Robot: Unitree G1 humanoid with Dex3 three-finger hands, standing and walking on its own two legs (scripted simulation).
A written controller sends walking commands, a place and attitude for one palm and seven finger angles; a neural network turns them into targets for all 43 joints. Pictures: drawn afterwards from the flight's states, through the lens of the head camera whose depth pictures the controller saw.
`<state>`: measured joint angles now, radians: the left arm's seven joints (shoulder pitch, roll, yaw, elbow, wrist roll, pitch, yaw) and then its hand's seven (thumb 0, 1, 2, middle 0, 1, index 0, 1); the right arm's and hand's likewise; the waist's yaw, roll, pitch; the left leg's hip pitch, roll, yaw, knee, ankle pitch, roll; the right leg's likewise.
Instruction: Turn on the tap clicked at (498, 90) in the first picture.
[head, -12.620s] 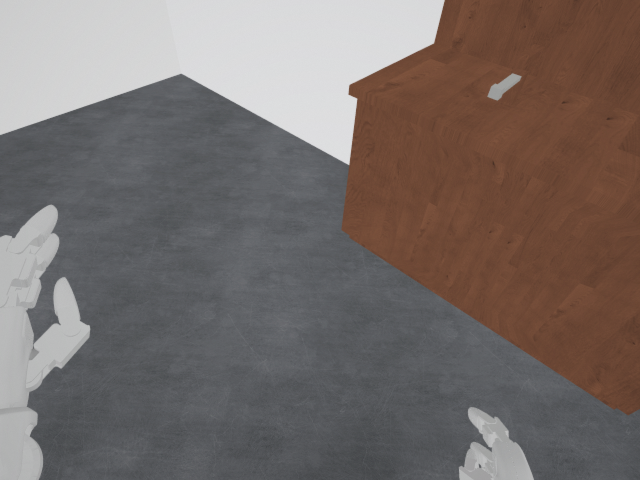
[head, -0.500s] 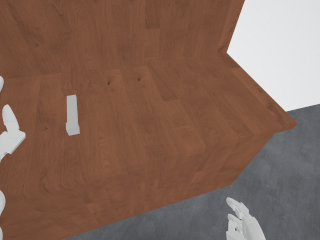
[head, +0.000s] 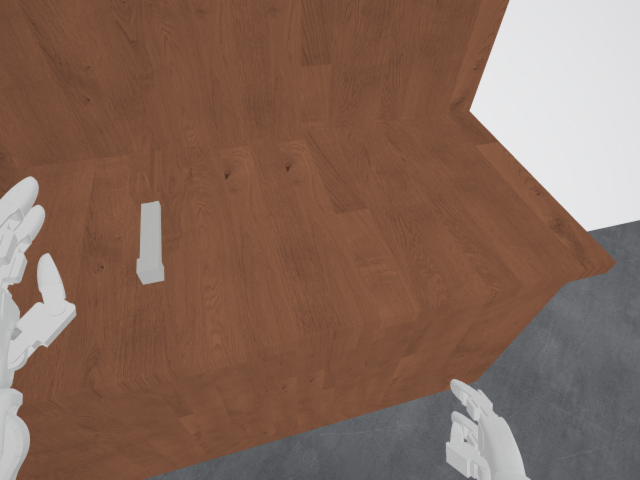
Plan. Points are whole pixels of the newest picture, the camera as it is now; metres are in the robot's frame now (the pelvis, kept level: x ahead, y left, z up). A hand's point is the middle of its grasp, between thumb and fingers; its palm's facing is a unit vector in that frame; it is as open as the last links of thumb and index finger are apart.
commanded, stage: shuffle to correct the standing spot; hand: left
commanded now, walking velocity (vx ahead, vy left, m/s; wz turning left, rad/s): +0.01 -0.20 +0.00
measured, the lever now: (150, 269) +0.35 +0.27 +0.04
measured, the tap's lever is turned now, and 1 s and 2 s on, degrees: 0 0 0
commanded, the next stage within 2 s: come to a stop and stand still in 0.42 s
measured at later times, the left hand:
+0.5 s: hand (176, 303) +0.23 +0.17 +0.17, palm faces +0.32 -0.87 -0.37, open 7.4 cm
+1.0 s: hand (138, 319) +0.22 +0.20 +0.16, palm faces +0.38 -0.84 -0.37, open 7.4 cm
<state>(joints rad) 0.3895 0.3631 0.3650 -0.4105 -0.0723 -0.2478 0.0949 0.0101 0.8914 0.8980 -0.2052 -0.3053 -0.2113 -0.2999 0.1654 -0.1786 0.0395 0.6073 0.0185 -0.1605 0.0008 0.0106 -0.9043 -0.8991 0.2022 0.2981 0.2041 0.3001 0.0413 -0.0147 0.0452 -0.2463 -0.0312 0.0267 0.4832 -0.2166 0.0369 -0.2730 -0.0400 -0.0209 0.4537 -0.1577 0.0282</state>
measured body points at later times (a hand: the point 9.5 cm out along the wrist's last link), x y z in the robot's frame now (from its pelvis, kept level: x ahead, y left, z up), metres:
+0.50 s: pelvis +0.01 -0.06 +0.00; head +0.02 -0.07 +0.45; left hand +0.21 +0.21 +0.19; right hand +0.16 -0.31 -0.09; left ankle +0.03 +0.09 -0.74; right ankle +0.05 -0.14 -0.74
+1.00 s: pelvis +0.01 -0.05 +0.00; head +0.02 -0.06 +0.45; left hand +0.19 +0.24 +0.18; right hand +0.20 -0.27 -0.08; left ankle +0.03 +0.09 -0.74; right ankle +0.05 -0.14 -0.74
